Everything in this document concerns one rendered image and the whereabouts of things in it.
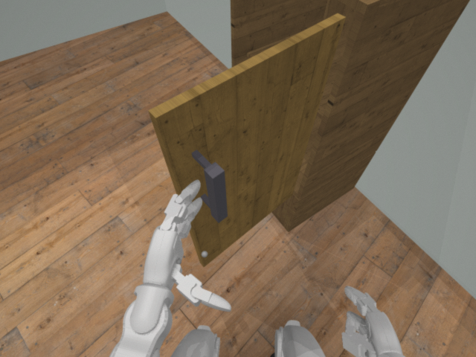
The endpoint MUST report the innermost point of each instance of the robot left thigh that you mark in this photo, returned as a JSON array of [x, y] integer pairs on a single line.
[[198, 343]]

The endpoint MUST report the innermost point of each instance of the cupboard door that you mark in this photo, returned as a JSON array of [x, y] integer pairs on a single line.
[[254, 120]]

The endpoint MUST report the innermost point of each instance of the robot right shin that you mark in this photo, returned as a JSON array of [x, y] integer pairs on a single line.
[[292, 322]]

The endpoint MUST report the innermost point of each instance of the handle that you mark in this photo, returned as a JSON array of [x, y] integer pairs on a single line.
[[215, 182]]

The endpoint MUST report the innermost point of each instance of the robot left hand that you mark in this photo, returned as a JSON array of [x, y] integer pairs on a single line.
[[166, 247]]

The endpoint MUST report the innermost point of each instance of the robot right hand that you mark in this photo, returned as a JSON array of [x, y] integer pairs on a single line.
[[376, 333]]

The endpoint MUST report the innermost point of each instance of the left robot forearm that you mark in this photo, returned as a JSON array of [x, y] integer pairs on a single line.
[[146, 322]]

